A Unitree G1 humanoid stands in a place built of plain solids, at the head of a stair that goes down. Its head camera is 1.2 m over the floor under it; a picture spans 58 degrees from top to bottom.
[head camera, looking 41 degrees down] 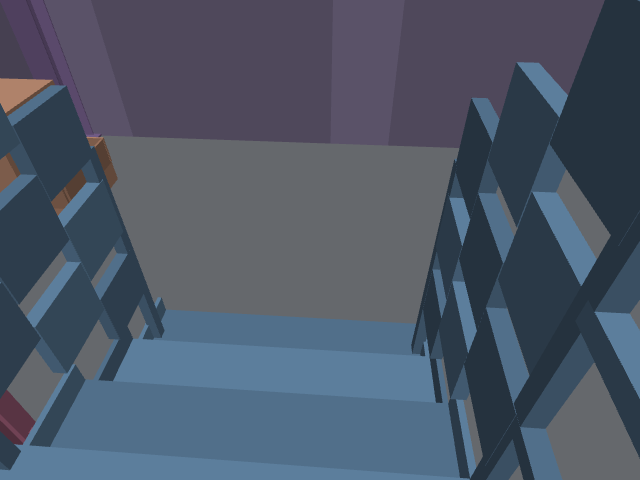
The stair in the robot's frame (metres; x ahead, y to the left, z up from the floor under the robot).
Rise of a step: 0.17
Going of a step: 0.30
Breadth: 1.30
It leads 4 degrees to the right of straight ahead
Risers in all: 4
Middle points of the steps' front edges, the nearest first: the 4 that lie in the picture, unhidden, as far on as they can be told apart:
0.49 0.22 0.00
0.78 0.20 -0.17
1.08 0.17 -0.34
1.38 0.15 -0.51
